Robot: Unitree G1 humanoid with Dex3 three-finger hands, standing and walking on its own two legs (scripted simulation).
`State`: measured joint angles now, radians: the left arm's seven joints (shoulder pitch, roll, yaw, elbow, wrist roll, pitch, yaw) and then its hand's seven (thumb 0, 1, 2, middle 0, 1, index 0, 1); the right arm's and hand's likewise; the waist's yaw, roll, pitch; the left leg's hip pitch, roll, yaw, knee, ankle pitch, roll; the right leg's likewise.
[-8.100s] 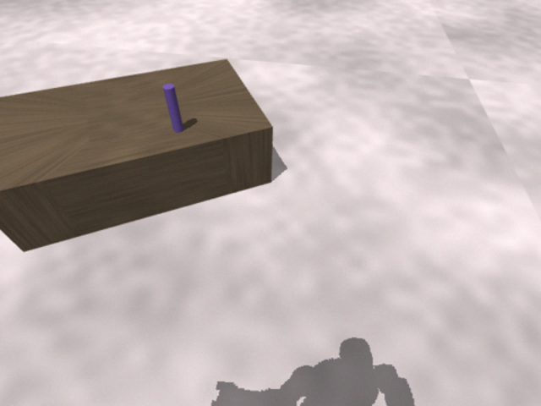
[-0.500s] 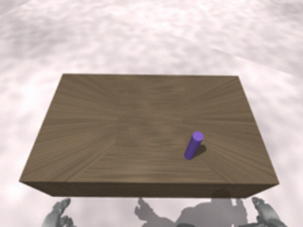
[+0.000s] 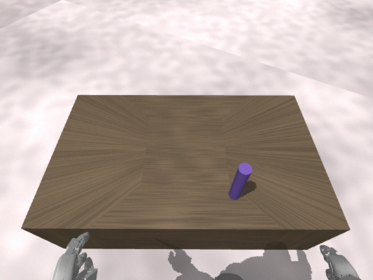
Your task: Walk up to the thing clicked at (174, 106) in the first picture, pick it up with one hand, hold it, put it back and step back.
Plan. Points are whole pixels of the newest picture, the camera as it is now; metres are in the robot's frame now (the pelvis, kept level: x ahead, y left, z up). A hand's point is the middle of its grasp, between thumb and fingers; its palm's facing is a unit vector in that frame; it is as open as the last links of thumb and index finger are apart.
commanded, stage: go down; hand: right
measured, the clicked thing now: (239, 183) +0.45 -0.18 -0.27
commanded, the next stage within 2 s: approach in 1.92 s
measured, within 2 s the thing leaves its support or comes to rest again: neither
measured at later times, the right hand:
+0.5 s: hand out of the picture +0.13 -0.27 -0.10, palm faces +0.02 +0.94 -0.33, open 17.7 cm
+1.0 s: hand (325, 240) +0.22 -0.30 -0.07, palm faces +0.12 +0.95 -0.28, open 17.7 cm
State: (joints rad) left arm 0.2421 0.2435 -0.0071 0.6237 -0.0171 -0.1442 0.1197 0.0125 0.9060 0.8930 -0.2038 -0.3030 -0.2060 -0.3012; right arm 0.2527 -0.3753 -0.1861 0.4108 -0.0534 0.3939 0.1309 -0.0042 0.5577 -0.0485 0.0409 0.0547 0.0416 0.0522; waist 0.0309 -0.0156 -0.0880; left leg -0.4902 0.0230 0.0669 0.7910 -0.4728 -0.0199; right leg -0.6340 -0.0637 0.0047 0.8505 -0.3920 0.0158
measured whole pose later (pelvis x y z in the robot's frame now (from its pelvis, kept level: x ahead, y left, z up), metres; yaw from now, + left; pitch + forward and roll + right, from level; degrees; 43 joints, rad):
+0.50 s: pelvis -0.01 +0.00 -0.01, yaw +0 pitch +11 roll +3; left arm 0.26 0.23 -0.02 0.60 -0.02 -0.22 0.18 0.01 0.91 0.89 -0.20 -0.30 -0.21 -0.30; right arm 0.35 -0.39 -0.19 0.21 -0.02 0.48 0.11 -0.01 0.59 -0.04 0.04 0.05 0.04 0.05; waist 0.04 -0.03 -0.13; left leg -0.57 0.02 0.08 0.88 -0.51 -0.02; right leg -0.73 -0.07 0.03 0.96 -0.43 0.01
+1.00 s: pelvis -0.02 +0.00 -0.02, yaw -1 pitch +11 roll +3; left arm 0.24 0.24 -0.04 0.67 0.00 -0.26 0.21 0.01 0.90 0.89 -0.21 -0.31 -0.21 -0.31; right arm 0.08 -0.48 -0.30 0.38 0.04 0.36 0.19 -0.01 0.59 -0.06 0.03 0.06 0.04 0.06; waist 0.04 -0.02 -0.10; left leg -0.58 0.02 0.09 0.89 -0.50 -0.02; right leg -0.74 -0.07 0.04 0.96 -0.42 0.02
